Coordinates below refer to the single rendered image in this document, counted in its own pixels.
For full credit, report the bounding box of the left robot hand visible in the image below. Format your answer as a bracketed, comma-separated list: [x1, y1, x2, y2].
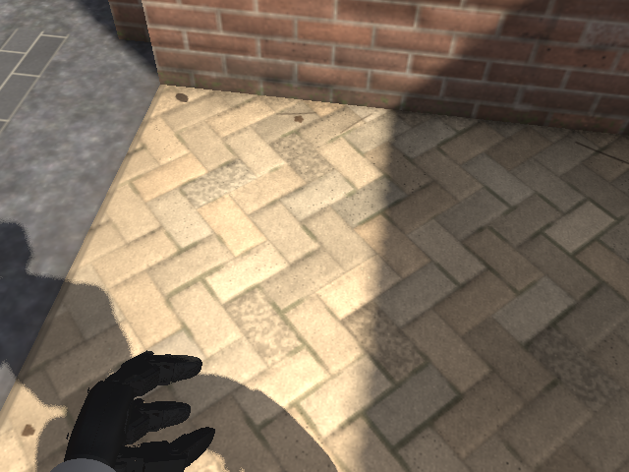
[64, 350, 215, 472]

